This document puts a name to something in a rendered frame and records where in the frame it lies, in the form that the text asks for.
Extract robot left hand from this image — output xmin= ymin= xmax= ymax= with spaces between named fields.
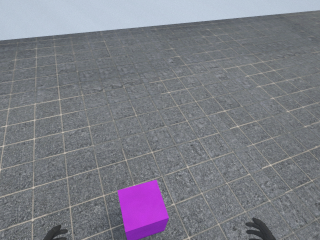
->
xmin=43 ymin=224 xmax=68 ymax=240

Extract carton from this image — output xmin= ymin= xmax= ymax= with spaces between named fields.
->
xmin=117 ymin=180 xmax=169 ymax=240

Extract robot right hand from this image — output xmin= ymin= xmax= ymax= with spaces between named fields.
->
xmin=245 ymin=217 xmax=276 ymax=240

